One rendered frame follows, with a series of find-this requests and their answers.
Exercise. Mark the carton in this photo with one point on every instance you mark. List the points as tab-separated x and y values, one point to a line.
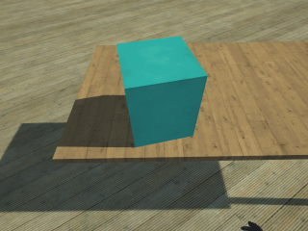
164	85

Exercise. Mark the robot right hand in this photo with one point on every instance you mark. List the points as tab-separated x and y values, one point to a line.
252	227

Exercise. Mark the table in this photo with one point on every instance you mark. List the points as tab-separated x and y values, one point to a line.
254	107

